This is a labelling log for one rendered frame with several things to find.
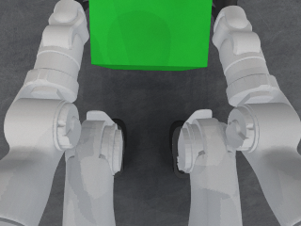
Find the robot left foot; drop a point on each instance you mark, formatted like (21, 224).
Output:
(121, 126)

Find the left robot upper arm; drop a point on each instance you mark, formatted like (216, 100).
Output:
(38, 132)

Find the robot left thigh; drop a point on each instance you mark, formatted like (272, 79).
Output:
(89, 175)

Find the robot right forearm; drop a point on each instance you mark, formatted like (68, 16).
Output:
(243, 62)

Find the right robot hand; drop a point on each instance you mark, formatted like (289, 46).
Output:
(219, 4)

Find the left robot hand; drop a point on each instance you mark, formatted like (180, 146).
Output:
(84, 4)

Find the right robot upper arm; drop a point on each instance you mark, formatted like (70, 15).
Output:
(268, 135)

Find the robot left forearm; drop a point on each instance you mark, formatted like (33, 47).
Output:
(59, 56)

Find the carton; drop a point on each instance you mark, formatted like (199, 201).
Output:
(150, 35)

